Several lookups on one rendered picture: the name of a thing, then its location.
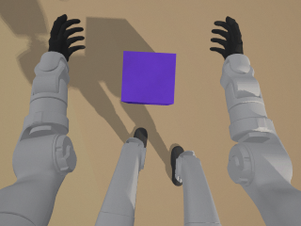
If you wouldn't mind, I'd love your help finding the left robot upper arm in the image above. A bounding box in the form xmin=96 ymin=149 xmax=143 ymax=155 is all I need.
xmin=0 ymin=134 xmax=77 ymax=226

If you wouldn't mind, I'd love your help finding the robot shin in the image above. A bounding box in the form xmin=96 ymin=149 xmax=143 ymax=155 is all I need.
xmin=121 ymin=137 xmax=144 ymax=151
xmin=175 ymin=150 xmax=201 ymax=181

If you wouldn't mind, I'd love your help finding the right robot upper arm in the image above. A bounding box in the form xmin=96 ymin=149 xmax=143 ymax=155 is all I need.
xmin=227 ymin=142 xmax=301 ymax=226

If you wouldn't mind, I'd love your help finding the robot left hand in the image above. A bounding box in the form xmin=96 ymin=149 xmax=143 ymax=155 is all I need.
xmin=48 ymin=14 xmax=86 ymax=62

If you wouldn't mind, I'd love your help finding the robot right forearm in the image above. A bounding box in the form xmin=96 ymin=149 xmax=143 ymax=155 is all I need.
xmin=220 ymin=54 xmax=293 ymax=179

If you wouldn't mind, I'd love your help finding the carton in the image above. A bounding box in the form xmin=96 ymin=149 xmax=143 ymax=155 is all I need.
xmin=121 ymin=51 xmax=177 ymax=105

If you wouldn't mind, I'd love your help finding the right robot shin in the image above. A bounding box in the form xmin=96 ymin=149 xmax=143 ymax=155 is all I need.
xmin=175 ymin=150 xmax=201 ymax=181

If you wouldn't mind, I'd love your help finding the left robot shin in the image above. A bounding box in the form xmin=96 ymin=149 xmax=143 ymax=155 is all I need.
xmin=121 ymin=137 xmax=144 ymax=151

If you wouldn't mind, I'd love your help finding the robot right hand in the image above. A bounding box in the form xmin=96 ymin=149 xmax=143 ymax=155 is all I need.
xmin=210 ymin=16 xmax=244 ymax=60

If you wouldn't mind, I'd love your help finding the robot left forearm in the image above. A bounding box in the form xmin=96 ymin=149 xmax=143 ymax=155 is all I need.
xmin=12 ymin=51 xmax=71 ymax=177

